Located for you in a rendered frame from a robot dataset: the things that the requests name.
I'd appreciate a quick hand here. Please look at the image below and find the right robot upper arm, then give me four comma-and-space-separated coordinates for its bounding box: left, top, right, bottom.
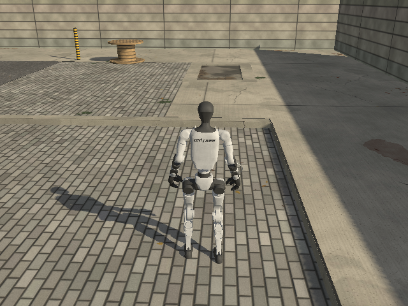
219, 129, 235, 165

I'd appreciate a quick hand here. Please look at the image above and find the right robot forearm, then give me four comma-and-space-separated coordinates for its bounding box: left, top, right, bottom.
228, 156, 240, 180

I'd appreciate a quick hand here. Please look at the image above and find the left robot forearm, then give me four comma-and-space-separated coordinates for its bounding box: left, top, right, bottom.
170, 154, 181, 177

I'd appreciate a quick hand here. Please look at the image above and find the right robot hand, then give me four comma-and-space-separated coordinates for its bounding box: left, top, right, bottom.
226, 177, 241, 191

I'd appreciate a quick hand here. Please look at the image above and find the robot right shin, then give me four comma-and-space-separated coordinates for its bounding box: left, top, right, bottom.
214, 212, 223, 255

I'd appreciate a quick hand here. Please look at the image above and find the humanoid robot head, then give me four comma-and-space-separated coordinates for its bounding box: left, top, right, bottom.
194, 101, 216, 133

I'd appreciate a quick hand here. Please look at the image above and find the left robot hand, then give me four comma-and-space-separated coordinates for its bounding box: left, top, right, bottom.
168, 175, 183, 188

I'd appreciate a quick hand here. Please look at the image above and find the left robot upper arm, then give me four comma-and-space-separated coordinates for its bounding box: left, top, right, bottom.
174, 129, 192, 164

